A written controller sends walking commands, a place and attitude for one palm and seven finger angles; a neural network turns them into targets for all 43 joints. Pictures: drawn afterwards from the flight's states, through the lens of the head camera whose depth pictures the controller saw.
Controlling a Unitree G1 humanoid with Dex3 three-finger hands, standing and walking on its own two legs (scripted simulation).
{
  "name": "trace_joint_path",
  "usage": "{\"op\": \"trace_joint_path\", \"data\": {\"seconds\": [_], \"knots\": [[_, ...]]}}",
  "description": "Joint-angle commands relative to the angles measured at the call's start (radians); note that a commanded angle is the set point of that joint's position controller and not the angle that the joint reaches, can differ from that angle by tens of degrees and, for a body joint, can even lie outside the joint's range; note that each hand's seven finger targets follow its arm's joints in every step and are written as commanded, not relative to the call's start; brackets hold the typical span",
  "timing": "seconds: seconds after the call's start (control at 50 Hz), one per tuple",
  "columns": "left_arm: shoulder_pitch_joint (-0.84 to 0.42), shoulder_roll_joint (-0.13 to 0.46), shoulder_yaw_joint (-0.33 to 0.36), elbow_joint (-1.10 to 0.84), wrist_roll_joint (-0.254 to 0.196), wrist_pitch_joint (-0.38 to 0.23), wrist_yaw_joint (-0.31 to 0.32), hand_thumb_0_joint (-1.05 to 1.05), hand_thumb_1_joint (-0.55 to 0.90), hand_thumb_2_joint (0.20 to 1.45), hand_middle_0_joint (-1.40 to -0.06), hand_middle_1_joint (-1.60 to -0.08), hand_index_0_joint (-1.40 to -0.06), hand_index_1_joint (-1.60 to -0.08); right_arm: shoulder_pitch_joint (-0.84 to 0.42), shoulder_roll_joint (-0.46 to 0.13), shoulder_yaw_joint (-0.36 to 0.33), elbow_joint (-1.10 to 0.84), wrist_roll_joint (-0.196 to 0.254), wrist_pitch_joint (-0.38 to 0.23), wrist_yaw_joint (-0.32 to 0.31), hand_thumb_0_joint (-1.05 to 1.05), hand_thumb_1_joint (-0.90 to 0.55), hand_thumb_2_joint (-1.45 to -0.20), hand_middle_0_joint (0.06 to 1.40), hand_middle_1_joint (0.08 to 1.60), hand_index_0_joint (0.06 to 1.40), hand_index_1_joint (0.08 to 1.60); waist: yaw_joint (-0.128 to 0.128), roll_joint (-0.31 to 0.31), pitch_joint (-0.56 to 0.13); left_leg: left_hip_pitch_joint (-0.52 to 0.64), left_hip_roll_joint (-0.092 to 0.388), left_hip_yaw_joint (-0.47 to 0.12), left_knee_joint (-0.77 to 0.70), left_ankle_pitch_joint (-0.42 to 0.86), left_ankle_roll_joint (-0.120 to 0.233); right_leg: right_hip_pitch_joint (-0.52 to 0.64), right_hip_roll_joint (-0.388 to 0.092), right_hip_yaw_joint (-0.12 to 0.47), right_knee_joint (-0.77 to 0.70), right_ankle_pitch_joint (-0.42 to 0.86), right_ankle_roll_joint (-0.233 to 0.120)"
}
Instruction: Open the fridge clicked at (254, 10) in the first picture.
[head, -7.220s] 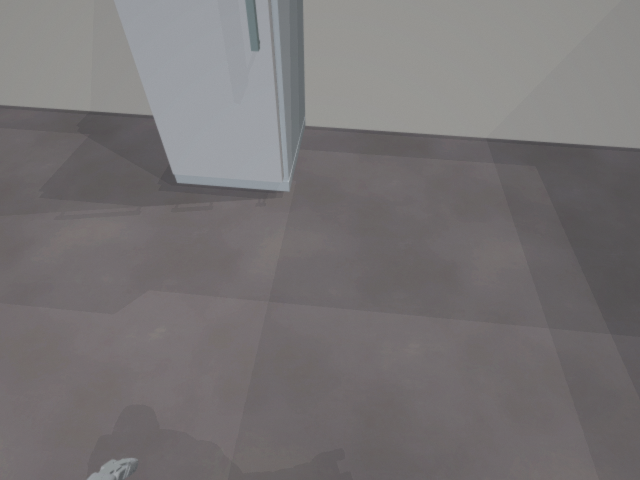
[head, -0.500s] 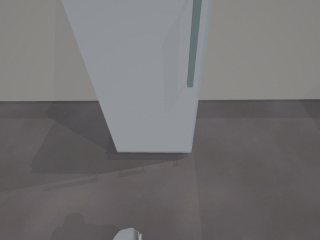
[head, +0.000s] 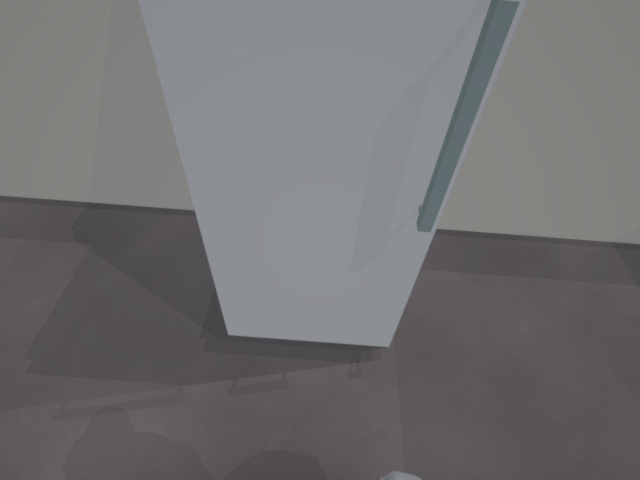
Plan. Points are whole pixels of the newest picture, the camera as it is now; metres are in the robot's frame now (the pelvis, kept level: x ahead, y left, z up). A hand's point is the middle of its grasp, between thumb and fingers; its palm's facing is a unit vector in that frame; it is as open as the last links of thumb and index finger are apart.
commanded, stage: take the last steps up to it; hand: right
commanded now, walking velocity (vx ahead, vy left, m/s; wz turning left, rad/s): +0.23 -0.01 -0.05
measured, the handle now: (452, 133) +0.62 -0.15 +0.13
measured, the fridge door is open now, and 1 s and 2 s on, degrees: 0 0 0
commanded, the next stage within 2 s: come to a stop and stand still in 0.18 s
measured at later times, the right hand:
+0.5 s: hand out of the picture +0.13 -0.20 -0.18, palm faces +0.06 +0.98 -0.16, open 7.4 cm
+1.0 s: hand out of the picture +0.13 -0.18 -0.15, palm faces +0.08 +0.96 -0.27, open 7.4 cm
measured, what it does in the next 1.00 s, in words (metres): steps on the spot: right foot, then left foot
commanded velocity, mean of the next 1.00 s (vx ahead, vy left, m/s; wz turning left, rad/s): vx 0.00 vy -0.04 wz -0.01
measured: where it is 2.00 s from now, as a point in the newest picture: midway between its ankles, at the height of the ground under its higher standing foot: outside the picture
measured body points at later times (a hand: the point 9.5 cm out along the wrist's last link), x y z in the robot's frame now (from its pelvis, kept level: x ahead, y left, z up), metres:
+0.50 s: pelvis +0.12 -0.03 +0.00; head +0.14 -0.04 +0.45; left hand +0.19 +0.20 -0.15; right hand +0.13 -0.25 -0.17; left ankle +0.14 +0.11 -0.70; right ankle +0.15 -0.13 -0.74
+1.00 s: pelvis +0.08 +0.02 +0.00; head +0.10 +0.05 +0.45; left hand +0.12 +0.26 -0.17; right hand +0.12 -0.23 -0.13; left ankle +0.15 +0.12 -0.74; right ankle +0.03 -0.15 -0.69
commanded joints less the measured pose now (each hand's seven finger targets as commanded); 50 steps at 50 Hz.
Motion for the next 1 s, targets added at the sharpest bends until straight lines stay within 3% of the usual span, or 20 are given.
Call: {"op": "trace_joint_path", "data": {"seconds": [0.0, 0.1, 0.14, 0.18, 0.2, 0.22, 0.24, 0.26, 0.3, 0.36, 0.5, 0.54, 0.58, 0.6, 0.62, 0.64, 0.66, 0.68, 0.78, 0.98], "knots": [[0.033, -0.015, -0.008, -0.044, -0.002, -0.005, -0.018, 0.0, 0.9, 0.9, -0.2, -0.3, -0.2, -0.3, 0.076, -0.096, -0.002, -0.016, -0.001, -0.015, 0.003, 0.0, -0.9, -0.9, 0.2, 0.3, 0.2, 0.3, -0.01, 0.166, 0.053, -0.077, 0.242, -0.156, -0.252, 0.156, 0.101, 0.034, -0.017, -0.02, -0.204, 0.07, 0.021], [-0.1, 0.002, -0.009, -0.081, -0.005, -0.026, -0.026, 0.0, 0.9, 0.9, -0.2, -0.3, -0.2, -0.3, 0.145, -0.127, -0.007, 0.015, -0.004, -0.01, 0.002, 0.0, -0.9, -0.9, 0.2, 0.3, 0.2, 0.3, -0.053, 0.142, 0.056, 0.025, 0.267, -0.189, -0.196, 0.215, 0.102, 0.075, 0.02, -0.047, -0.387, 0.058, 0.008], [-0.097, 0.015, -0.011, -0.077, -0.005, -0.033, -0.022, 0.0, 0.9, 0.9, -0.2, -0.3, -0.2, -0.3, 0.156, -0.127, -0.006, 0.024, 0.0, -0.004, 0.0, 0.0, -0.9, -0.9, 0.2, 0.3, 0.2, 0.3, -0.044, 0.136, 0.049, 0.031, 0.252, -0.176, -0.142, 0.238, 0.082, 0.162, 0.04, -0.064, -0.478, 0.082, 0.002], [0.03, 0.058, -0.002, -0.031, 0.0, -0.047, -0.013, 0.0, 0.9, 0.9, -0.2, -0.3, -0.2, -0.3, 0.154, -0.105, -0.002, 0.026, 0.006, 0.002, -0.003, 0.0, -0.9, -0.9, 0.2, 0.3, 0.2, 0.3, 0.014, 0.025, -0.014, -0.037, 0.189, -0.114, 0.08, 0.271, 0.033, 0.4, 0.041, -0.044, -0.615, 0.195, -0.009], [0.13, 0.14, 0.015, -0.011, 0.009, -0.056, -0.002, 0.0, 0.9, 0.9, -0.2, -0.3, -0.2, -0.3, 0.182, -0.065, 0.004, 0.014, 0.012, 0.004, 0.001, 0.0, -0.9, -0.9, 0.2, 0.3, 0.2, 0.3, 0.042, -0.146, -0.097, -0.183, 0.091, -0.042, 0.304, 0.09, -0.022, 0.581, -0.131, 0.161, -0.647, 0.348, -0.081], [0.2, 0.202, 0.026, 0.006, 0.003, -0.047, 0.006, 0.0, 0.9, 0.9, -0.2, -0.3, -0.2, -0.3, 0.172, -0.037, 0.017, -0.006, 0.014, 0.001, 0.003, 0.0, -0.9, -0.9, 0.2, 0.3, 0.2, 0.3, 0.053, -0.284, -0.13, -0.334, 0.011, -0.008, 0.551, -0.366, -0.056, 0.664, -0.319, 0.367, -0.728, 0.534, -0.192], [0.18, 0.193, 0.019, 0.003, -0.001, -0.033, 0.01, 0.0, 0.9, 0.9, -0.2, -0.3, -0.2, -0.3, 0.133, -0.062, 0.011, -0.02, 0.005, 0.007, -0.004, 0.0, -0.9, -0.9, 0.2, 0.3, 0.2, 0.3, 0.047, -0.164, -0.088, -0.349, 0.04, -0.083, 0.656, -0.405, -0.041, 0.576, -0.337, 0.353, -0.753, 0.437, -0.237], [0.12, 0.151, 0.009, -0.008, -0.003, -0.037, 0.018, 0.0, 0.9, 0.9, -0.2, -0.3, -0.2, -0.3, 0.11, -0.055, 0.01, -0.009, -0.001, 0.018, -0.005, 0.0, -0.9, -0.9, 0.2, 0.3, 0.2, 0.3, 0.028, -0.19, -0.042, -0.369, 0.075, -0.112, 0.699, -0.34, -0.047, 0.493, -0.296, 0.316, -0.784, 0.421, -0.213], [-0.009, 0.074, -0.022, -0.037, -0.007, -0.039, 0.029, 0.0, 0.9, 0.9, -0.2, -0.3, -0.2, -0.3, 0.122, -0.029, 0.013, 0.021, 0.004, 0.031, -0.004, 0.0, -0.9, -0.9, 0.2, 0.3, 0.2, 0.3, -0.027, -0.079, 0.029, -0.274, 0.114, -0.151, 0.62, -0.232, -0.07, 0.33, -0.229, 0.177, -0.793, 0.57, -0.166], [-0.064, 0.055, -0.022, -0.046, -0.011, -0.037, 0.041, 0.0, 0.9, 0.9, -0.2, -0.3, -0.2, -0.3, 0.189, 0.002, 0.02, 0.048, 0.01, 0.062, -0.015, 0.0, -0.9, -0.9, 0.2, 0.3, 0.2, 0.3, -0.057, -0.034, -0.025, -0.145, 0.096, -0.137, 0.443, -0.152, -0.1, 0.315, -0.181, 0.058, -0.756, 0.8, -0.143], [-0.079, 0.132, 0.018, -0.05, -0.006, 0.012, 0.044, 0.0, 0.9, 0.9, -0.2, -0.3, -0.2, -0.3, 0.113, -0.046, -0.001, -0.026, -0.001, 0.108, -0.018, 0.0, -0.9, -0.9, 0.2, 0.3, 0.2, 0.3, -0.034, -0.151, -0.016, -0.15, 0.069, -0.106, 0.344, -0.17, -0.092, 0.322, -0.214, 0.076, -0.716, 0.686, -0.173], [-0.097, 0.134, 0.024, -0.052, -0.003, 0.021, 0.041, 0.0, 0.9, 0.9, -0.2, -0.3, -0.2, -0.3, 0.121, -0.046, -0.005, -0.034, 0.001, 0.104, -0.019, 0.0, -0.9, -0.9, 0.2, 0.3, 0.2, 0.3, -0.047, -0.174, -0.011, -0.117, 0.063, -0.104, 0.271, -0.131, -0.085, 0.308, -0.198, 0.071, -0.69, 0.615, -0.157], [-0.101, 0.126, 0.026, -0.056, -0.008, 0.026, 0.033, 0.0, 0.9, 0.9, -0.2, -0.3, -0.2, -0.3, 0.154, -0.062, -0.008, -0.03, -0.001, 0.086, -0.019, 0.0, -0.9, -0.9, 0.2, 0.3, 0.2, 0.3, -0.071, -0.118, -0.034, -0.016, 0.064, -0.099, 0.072, 0.067, -0.084, 0.277, -0.14, 0.043, -0.605, 0.47, -0.099], [-0.084, 0.093, 0.024, -0.057, -0.014, 0.029, 0.026, 0.0, 0.9, 0.9, -0.2, -0.3, -0.2, -0.3, 0.147, -0.101, -0.011, -0.033, -0.007, 0.074, -0.021, 0.0, -0.9, -0.9, 0.2, 0.3, 0.2, 0.3, -0.064, -0.001, -0.047, 0.013, 0.119, -0.169, -0.021, 0.244, -0.075, 0.257, -0.061, -0.007, -0.522, 0.301, -0.042], [-0.059, 0.032, 0.015, -0.071, -0.022, 0.033, 0.019, 0.0, 0.9, 0.9, -0.2, -0.3, -0.2, -0.3, 0.123, -0.171, -0.017, -0.045, -0.013, 0.064, -0.026, 0.0, -0.9, -0.9, 0.2, 0.3, 0.2, 0.3, -0.047, 0.21, -0.06, 0.037, 0.291, -0.369, -0.067, 0.45, -0.007, 0.169, 0.049, -0.071, -0.412, -0.011, 0.009], [-0.072, 0.031, 0.015, -0.083, -0.023, 0.049, 0.018, 0.0, 0.9, 0.9, -0.2, -0.3, -0.2, -0.3, 0.115, -0.208, -0.019, -0.06, -0.007, 0.064, -0.022, 0.0, -0.9, -0.9, 0.2, 0.3, 0.2, 0.3, -0.064, 0.243, -0.048, -0.047, 0.401, -0.417, -0.128, 0.502, 0.092, 0.172, 0.088, -0.026, -0.282, -0.262, 0.018], [-0.068, 0.037, 0.02, -0.082, -0.021, 0.062, 0.016, 0.0, 0.9, 0.9, -0.2, -0.3, -0.2, -0.3, 0.087, -0.206, -0.017, -0.074, -0.009, 0.067, -0.022, 0.0, -0.9, -0.9, 0.2, 0.3, 0.2, 0.3, -0.057, 0.169, -0.041, -0.092, 0.406, -0.393, -0.143, 0.44, 0.13, 0.188, 0.084, 0.022, -0.183, -0.287, 0.016], [-0.07, 0.038, 0.021, -0.07, -0.016, 0.075, 0.016, 0.0, 0.9, 0.9, -0.2, -0.3, -0.2, -0.3, 0.053, -0.2, -0.024, -0.078, -0.007, 0.065, -0.026, 0.0, -0.9, -0.9, 0.2, 0.3, 0.2, 0.3, -0.054, 0.229, -0.026, -0.129, 0.384, -0.411, -0.165, 0.324, 0.129, 0.158, 0.076, 0.054, -0.108, -0.267, 0.014], [-0.039, 0.082, 0.027, -0.051, -0.006, 0.073, -0.003, 0.0, 0.9, 0.9, -0.2, -0.3, -0.2, -0.3, 0.019, -0.182, -0.031, -0.101, -0.001, 0.064, -0.032, 0.0, -0.9, -0.9, 0.2, 0.3, 0.2, 0.3, -0.06, 0.181, -0.037, 0.001, 0.319, -0.344, -0.158, 0.168, 0.084, 0.029, 0.078, 0.082, 0.031, -0.081, 0.039], [-0.033, 0.058, 0.007, -0.074, -0.011, 0.054, -0.013, 0.0, 0.9, 0.9, -0.2, -0.3, -0.2, -0.3, 0.061, -0.21, -0.042, -0.091, -0.019, 0.07, -0.021, 0.0, -0.9, -0.9, 0.2, 0.3, 0.2, 0.3, -0.093, 0.251, -0.035, -0.03, 0.288, -0.385, -0.271, -0.212, 0.076, 0.194, 0.098, -0.003, -0.371, -0.17, 0.036]]}}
